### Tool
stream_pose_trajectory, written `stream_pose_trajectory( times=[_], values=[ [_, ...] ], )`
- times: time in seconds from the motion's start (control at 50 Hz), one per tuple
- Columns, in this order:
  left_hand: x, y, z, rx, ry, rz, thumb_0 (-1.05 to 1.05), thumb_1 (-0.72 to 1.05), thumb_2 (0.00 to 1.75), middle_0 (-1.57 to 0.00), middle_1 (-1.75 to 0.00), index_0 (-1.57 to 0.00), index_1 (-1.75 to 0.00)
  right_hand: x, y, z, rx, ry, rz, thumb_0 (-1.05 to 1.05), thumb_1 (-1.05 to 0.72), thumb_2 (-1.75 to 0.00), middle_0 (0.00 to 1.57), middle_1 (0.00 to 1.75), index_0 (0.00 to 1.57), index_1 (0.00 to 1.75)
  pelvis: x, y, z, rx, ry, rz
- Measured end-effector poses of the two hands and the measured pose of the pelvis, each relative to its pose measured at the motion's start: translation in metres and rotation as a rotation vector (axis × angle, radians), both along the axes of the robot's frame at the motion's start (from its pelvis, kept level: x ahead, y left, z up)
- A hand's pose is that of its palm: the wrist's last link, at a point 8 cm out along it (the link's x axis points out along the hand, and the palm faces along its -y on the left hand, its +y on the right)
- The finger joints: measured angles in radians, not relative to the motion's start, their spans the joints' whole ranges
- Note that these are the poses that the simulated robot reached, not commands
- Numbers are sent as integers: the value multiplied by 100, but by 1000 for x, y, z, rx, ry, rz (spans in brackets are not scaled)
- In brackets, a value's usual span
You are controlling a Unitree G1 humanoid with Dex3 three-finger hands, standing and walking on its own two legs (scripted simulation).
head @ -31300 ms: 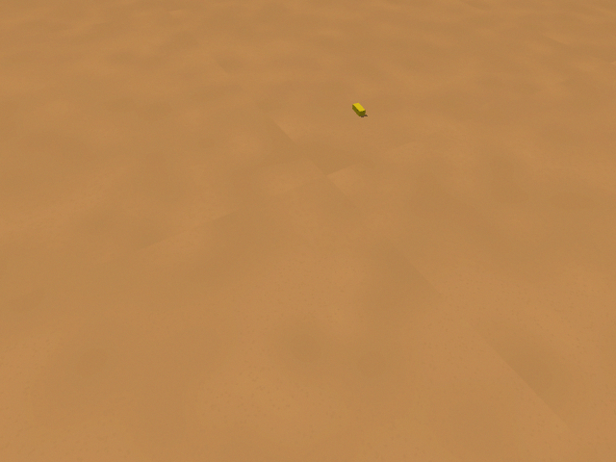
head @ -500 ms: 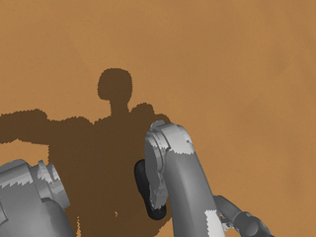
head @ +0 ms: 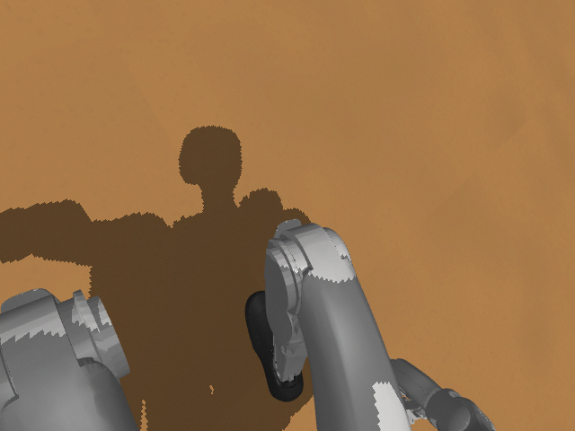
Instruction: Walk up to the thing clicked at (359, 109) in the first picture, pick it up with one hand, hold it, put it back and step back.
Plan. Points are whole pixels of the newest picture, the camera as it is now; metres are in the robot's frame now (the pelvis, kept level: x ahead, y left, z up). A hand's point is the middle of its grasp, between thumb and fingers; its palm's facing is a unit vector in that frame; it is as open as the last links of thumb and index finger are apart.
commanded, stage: close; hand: left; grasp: from above
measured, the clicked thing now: out of the picture +0.41 +0.40 -0.27
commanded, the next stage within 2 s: settle in 0.30 s
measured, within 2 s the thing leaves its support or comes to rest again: leaves its support in 0.64 s
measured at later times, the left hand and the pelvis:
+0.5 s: hand out of the picture +0.40 +0.39 -0.23, palm faces -0.40 -0.20 -0.89, open 7.0 cm; pelvis +0.00 +0.00 +0.00, yaw +0 degrees
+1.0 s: hand out of the picture +0.40 +0.40 -0.15, palm faces -0.39 -0.16 -0.90, open 6.9 cm; pelvis +0.00 +0.00 +0.02, yaw +3 degrees
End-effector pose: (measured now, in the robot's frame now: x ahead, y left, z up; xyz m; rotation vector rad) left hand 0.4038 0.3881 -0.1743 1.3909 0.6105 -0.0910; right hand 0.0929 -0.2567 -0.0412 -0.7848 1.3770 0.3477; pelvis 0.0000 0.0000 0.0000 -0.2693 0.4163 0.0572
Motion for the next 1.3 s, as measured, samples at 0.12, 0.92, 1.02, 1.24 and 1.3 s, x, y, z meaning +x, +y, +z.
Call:
stream_pose_trajectory(
  times=[0.12,0.92,1.02,1.24,1.3],
  values=[
    [-2,-1,1,3,-3,-3,0,43,25,-83,-42,-85,-37,1,0,-1,7,-7,7,0,-89,-89,20,30,20,30,-1,0,0,2,-4,1],
    [4,15,65,54,-43,40,-1,48,0,-104,-11,-105,-6,20,1,-9,83,-75,-95,0,-91,-90,20,30,20,30,1,-2,13,20,74,21],
    [0,15,84,59,-1,26,-1,47,0,-105,-9,-106,-5,27,0,-10,108,-109,-128,0,-91,-90,20,30,20,30,-2,-4,18,36,86,33],
    [-1,7,113,44,3,-22,-1,44,3,-107,-7,-108,-4,21,-10,-7,88,-98,-207,0,-92,-90,20,30,20,30,-5,-10,30,59,106,51],
    [0,7,121,50,-7,-24,-1,44,4,-107,-7,-108,-5,17,-13,-6,76,-93,-226,0,-92,-90,20,30,20,30,-6,-11,32,62,112,53]
  ],
)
